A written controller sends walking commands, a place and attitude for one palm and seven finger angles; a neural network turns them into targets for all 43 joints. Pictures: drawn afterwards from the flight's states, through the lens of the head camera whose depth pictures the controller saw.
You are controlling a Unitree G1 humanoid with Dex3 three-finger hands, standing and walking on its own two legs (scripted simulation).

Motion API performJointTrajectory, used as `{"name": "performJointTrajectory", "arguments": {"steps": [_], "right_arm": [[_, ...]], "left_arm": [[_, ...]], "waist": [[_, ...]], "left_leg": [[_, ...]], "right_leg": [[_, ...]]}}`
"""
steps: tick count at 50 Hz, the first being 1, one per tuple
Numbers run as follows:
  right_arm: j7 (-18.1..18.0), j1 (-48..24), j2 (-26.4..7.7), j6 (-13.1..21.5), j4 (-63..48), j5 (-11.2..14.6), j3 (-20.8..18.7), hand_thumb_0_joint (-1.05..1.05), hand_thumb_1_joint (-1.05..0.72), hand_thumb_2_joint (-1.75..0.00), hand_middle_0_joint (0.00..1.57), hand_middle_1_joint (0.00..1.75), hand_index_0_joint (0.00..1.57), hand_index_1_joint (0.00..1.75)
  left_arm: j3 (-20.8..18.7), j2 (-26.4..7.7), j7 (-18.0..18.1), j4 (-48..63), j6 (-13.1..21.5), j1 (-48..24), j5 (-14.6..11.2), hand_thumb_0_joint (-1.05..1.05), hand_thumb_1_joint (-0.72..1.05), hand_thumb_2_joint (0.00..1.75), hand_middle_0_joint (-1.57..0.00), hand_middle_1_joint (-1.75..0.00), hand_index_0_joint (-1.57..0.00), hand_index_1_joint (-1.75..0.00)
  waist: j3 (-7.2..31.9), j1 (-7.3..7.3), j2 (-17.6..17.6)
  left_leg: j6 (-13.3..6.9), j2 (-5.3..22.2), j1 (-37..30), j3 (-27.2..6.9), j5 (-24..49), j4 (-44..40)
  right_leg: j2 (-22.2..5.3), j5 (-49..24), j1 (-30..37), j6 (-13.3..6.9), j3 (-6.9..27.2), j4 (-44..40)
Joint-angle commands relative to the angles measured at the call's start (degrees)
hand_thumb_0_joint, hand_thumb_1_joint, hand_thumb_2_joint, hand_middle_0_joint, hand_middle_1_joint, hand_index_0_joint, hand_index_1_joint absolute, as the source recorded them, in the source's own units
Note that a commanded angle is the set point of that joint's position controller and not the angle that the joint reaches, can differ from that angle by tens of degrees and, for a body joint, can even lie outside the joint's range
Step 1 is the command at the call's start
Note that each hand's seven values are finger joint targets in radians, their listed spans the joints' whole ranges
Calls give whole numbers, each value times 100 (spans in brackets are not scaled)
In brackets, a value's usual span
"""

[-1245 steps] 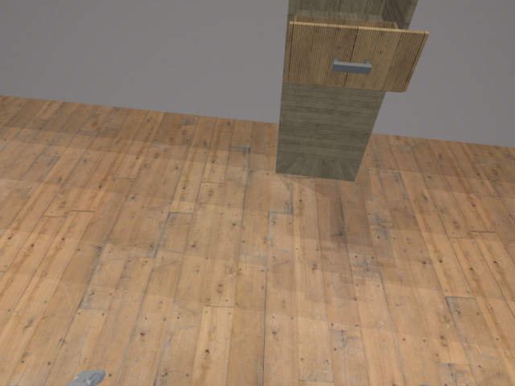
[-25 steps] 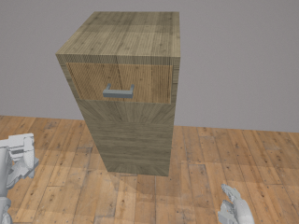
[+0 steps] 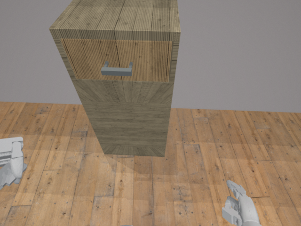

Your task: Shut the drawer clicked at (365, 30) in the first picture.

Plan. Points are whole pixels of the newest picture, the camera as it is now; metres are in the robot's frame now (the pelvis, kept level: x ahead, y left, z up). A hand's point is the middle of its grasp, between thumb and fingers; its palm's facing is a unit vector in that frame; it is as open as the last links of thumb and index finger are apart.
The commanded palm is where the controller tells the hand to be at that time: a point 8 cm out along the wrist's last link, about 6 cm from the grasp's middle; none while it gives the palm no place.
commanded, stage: step back with the hand held close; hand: left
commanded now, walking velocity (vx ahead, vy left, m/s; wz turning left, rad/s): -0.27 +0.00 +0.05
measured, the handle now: (117, 68) +0.63 +0.17 +0.05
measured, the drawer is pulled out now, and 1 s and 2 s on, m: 0.00 0.00 0.00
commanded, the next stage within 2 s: stop stepping back and stand still in 0.58 s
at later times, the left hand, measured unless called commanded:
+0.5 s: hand (11, 211) +0.12 +0.23 +0.16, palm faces +0.28 -0.82 -0.51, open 3.2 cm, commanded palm +0.05 +0.27 +0.18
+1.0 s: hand out of the picture +0.06 +0.26 +0.16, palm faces +0.27 -0.88 -0.38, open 3.2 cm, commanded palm -0.02 +0.31 +0.18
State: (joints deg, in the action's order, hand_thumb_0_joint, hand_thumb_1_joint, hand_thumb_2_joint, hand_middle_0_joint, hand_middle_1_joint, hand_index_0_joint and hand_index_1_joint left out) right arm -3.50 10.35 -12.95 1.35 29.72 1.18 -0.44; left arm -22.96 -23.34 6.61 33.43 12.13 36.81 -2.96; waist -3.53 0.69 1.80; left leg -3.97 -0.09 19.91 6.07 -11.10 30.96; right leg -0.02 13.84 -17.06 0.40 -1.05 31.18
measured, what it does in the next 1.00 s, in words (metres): walks backwards: right foot, then left foot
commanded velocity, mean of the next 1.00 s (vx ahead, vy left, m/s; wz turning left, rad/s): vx -0.21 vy -0.03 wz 0.01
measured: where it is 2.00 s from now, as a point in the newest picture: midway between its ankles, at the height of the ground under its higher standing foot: outside the picture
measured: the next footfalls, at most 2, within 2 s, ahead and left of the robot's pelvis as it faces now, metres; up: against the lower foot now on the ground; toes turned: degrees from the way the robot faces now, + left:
right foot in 0.44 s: -0.16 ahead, -0.12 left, +0.00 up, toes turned +1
left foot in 0.82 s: -0.04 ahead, +0.10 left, +0.00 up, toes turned -2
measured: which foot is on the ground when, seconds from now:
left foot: down 0.00-0.68, up 0.70-0.80, down 0.82-1.00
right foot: down 0.00-0.18, up 0.20-0.42, down 0.44-0.90, up 0.92-1.00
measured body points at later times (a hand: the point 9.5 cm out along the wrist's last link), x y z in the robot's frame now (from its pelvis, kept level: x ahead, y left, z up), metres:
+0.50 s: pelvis -0.09 +0.00 +0.00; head -0.01 +0.01 +0.44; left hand +0.10 +0.27 +0.19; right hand +0.11 -0.22 -0.09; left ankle +0.06 +0.08 -0.73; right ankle -0.20 -0.12 -0.73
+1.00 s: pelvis -0.17 +0.03 +0.01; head -0.13 +0.07 +0.46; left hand +0.04 +0.31 +0.18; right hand -0.01 -0.20 -0.05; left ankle -0.08 +0.10 -0.73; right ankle -0.21 -0.11 -0.70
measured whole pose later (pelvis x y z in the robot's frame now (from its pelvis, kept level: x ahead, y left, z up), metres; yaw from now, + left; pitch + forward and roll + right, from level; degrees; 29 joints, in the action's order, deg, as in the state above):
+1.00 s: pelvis -0.17 +0.03 +0.01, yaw -3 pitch -1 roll -2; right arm -2.7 12.0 -9.6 8.5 33.3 -0.4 1.1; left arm -20.7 -22.7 6.8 33.0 12.3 30.5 -2.1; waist -4.5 -0.6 -3.4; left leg -4.0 -1.0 18.2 1.9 -4.8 23.4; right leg 2.2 25.7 -14.9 0.3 2.9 41.2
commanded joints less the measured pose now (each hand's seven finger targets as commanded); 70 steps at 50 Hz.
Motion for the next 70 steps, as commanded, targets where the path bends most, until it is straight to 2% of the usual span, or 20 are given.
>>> {"name": "performJointTrajectory", "arguments": {"steps": [1,6,11,18,25,28,31,36,40,43,44,47,49,56,58,59,60,61,65,70], "right_arm": [[-38,-297,-687,349,-764,-21,-336,0,-90,-90,20,30,20,30],[-61,-326,-658,418,-688,-103,-266,0,-90,-90,20,30,20,30],[-124,-445,-740,601,-798,-131,-299,0,-90,-90,20,30,20,30],[58,-277,-654,805,-495,-154,-337,0,-90,-90,20,30,20,30],[47,-295,-585,634,-317,-103,-343,0,-90,-90,20,30,20,30],[76,-499,-621,550,-703,21,-326,0,-90,-90,20,30,20,30],[81,-774,-571,464,-876,22,-247,0,-90,-90,20,30,20,30],[-16,-564,-495,403,-407,-85,-330,0,-90,-90,20,30,20,30],[-168,-582,-626,526,-402,-49,-118,0,-90,-90,20,30,20,30],[-201,-216,-795,835,-397,-22,-186,0,-90,-90,20,30,20,30],[-147,-119,-609,922,-400,-79,-163,0,-90,-90,20,30,20,30],[26,-207,-610,1084,-468,-182,-247,0,-90,-90,20,30,20,30],[131,-147,-540,1132,-586,-150,-242,0,-90,-90,20,30,20,30],[5,-327,-485,680,-553,-231,-179,0,-90,-90,20,30,20,30],[-70,-237,-430,503,-476,-190,-191,0,-90,-90,20,30,20,30],[-84,-184,-425,403,-395,-192,-214,0,-90,-90,20,30,20,30],[-78,-247,-469,376,-293,-207,-189,0,-90,-90,20,30,20,30],[-46,-305,-502,394,-198,-258,-170,0,-90,-90,20,30,20,30],[-118,-484,-591,603,-182,-63,-230,0,-90,-90,20,30,20,30],[-209,-407,-628,872,-182,-99,-196,0,-90,-90,20,30,20,30]], "left_arm": [[-373,-692,160,848,319,-125,-22,0,90,90,-140,-160,-140,-160],[-434,-912,288,1243,442,-381,45,0,90,90,-140,-160,-140,-160],[-873,-1030,271,1357,613,-227,256,0,90,90,-140,-160,-140,-160],[-577,-787,118,1210,685,208,-53,0,90,90,-140,-160,-140,-160],[-759,-1266,54,1809,968,-597,-73,0,90,90,-140,-160,-140,-160],[-1141,-1407,-26,1548,908,230,-177,0,90,90,-140,-160,-140,-160],[-1196,-1324,-105,1262,809,602,-304,0,90,90,-140,-160,-140,-160],[-776,-1172,74,729,641,-3,-245,0,90,90,-140,-160,-140,-160],[-188,-826,93,362,410,-1210,-18,0,90,90,-140,-160,-140,-160],[-272,-965,159,687,576,-1312,111,0,90,90,-140,-160,-140,-160],[-265,-987,125,1059,593,-1192,66,0,90,90,-140,-160,-140,-160],[-348,-955,101,2043,671,-924,60,0,90,90,-140,-160,-140,-160],[-430,-871,156,2256,555,-167,50,0,90,90,-140,-160,-140,-160],[-635,-845,244,1194,120,723,-98,0,90,90,-140,-160,-140,-160],[-558,-837,227,963,-10,582,-89,0,90,90,-140,-160,-140,-160],[-596,-937,218,913,-17,338,-121,0,90,90,-140,-160,-140,-160],[-622,-929,262,965,-38,17,-187,0,90,90,-140,-160,-140,-160],[-648,-1053,246,1127,47,-354,-176,0,90,90,-140,-160,-140,-160],[-28,-571,201,455,27,-1035,26,0,90,90,-140,-160,-140,-160],[-114,-792,298,1209,253,-1162,114,0,90,90,-140,-160,-140,-160]], "waist": [[444,-162,-719],[504,-218,-288],[780,-12,1387],[920,-27,709],[2398,-26,-174],[2394,28,-195],[1451,6,200],[-271,-173,-626],[-938,-254,-231],[194,-5,320],[693,-78,899],[1304,-4,1026],[1410,2,968],[845,-85,1319],[752,-123,6],[627,-149,-1211],[328,-90,-1356],[365,-101,-1115],[-41,-202,-984],[15,-82,-3]], "left_leg": [[66,371,204,-919,-1529,-367],[77,361,-265,-1146,-1137,-511],[-517,1728,2184,-2522,-3504,-2694],[-135,1320,-119,-1791,-1295,-2005],[72,711,-2994,-512,3528,-191],[-45,762,-2783,-530,3004,-131],[143,662,-1654,-611,495,-513],[584,89,-957,-979,-837,2550],[338,240,-371,-871,-239,-412],[-108,1004,-1244,-1771,2503,-861],[41,1126,-1675,-2265,2580,-1275],[-3,1546,-1333,-2842,-1053,-2310],[-112,1326,-1388,-2260,-1253,-2289],[680,710,136,-1122,-2456,-2402],[539,241,138,-575,-1809,-780],[462,16,49,-474,-1174,957],[406,-24,573,-516,-871,1912],[427,77,942,-566,-766,2430],[315,280,448,-484,-743,1324],[25,341,-1137,-490,-189,-602]], "right_leg": [[-641,815,-172,-253,1290,-1299],[-556,968,-649,-258,886,-1245],[468,510,1741,109,238,1907],[409,1380,449,-55,52,-124],[21,-2622,-76,450,293,-863],[11,-2143,-207,592,226,-582],[-64,-287,-499,244,245,-938],[-1671,2346,-2755,-1006,1843,-2485],[-546,532,-1192,-329,575,-1206],[106,-702,-236,16,380,-155],[206,312,-333,-6,233,321],[167,1474,-25,-14,621,1529],[172,1111,81,-24,369,1120],[644,1526,1528,-297,-663,-749],[-11,1465,1239,-525,81,-1737],[-1077,1980,319,-874,1494,-2379],[-1804,1617,-5,-1220,2211,-2686],[-1856,557,332,-1334,1848,-2416],[-1318,1491,-55,-898,1100,-1943],[-759,93,-96,-392,464,-742]]}}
